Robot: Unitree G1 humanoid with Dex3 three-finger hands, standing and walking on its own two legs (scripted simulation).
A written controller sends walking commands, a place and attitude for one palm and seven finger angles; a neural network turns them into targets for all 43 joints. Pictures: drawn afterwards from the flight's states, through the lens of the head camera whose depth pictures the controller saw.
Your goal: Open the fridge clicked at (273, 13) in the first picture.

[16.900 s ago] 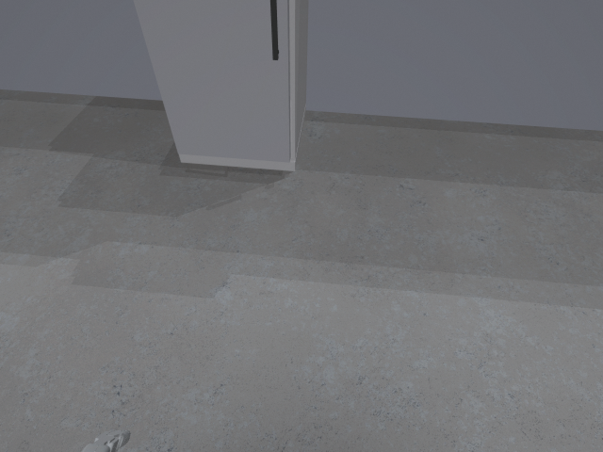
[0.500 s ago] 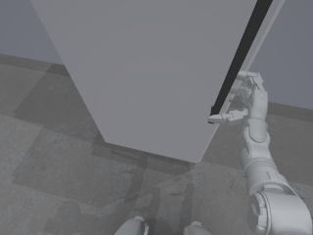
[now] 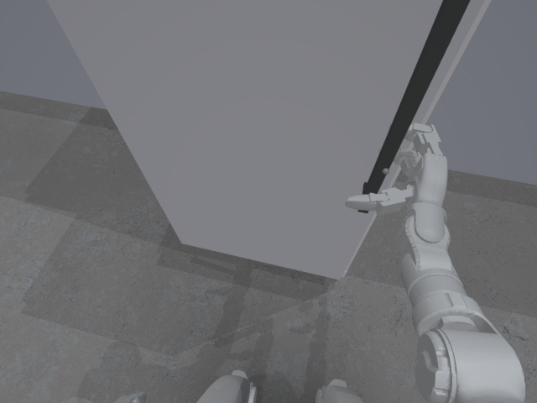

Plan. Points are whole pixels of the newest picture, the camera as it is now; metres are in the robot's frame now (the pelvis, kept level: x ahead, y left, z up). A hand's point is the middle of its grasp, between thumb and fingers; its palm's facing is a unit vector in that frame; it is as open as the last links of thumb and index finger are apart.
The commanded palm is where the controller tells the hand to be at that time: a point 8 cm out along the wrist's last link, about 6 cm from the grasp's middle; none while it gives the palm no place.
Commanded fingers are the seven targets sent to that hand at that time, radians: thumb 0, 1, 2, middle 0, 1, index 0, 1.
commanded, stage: slide the fingers in behind the handle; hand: right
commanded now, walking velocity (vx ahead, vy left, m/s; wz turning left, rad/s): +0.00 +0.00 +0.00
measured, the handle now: (403, 107) +0.51 -0.10 +0.15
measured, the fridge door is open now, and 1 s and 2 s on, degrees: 0 0 0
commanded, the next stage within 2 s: grip the handle and tug to test in 0.94 s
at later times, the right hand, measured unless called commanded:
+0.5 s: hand (370, 170) +0.45 -0.07 +0.08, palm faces +0.08 +1.00 +0.01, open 13.9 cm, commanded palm +0.42 -0.13 +0.08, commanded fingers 0.00 0.50 -0.30 0.30 1.20 0.30 1.20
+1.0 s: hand (378, 173) +0.45 -0.09 +0.08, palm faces +0.08 +1.00 +0.02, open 14.0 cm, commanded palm +0.42 -0.13 +0.08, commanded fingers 0.00 0.50 -0.30 0.30 1.20 0.30 1.20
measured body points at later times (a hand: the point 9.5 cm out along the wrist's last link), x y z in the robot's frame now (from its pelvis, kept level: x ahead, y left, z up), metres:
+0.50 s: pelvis +0.00 +0.01 +0.00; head +0.08 +0.02 +0.45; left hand +0.05 +0.26 -0.12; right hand +0.44 -0.13 +0.08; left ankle +0.00 +0.10 -0.68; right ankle +0.03 -0.11 -0.68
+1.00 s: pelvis +0.00 +0.01 +0.00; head +0.07 +0.01 +0.45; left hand +0.05 +0.26 -0.12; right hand +0.44 -0.14 +0.08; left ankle +0.00 +0.10 -0.68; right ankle +0.03 -0.11 -0.68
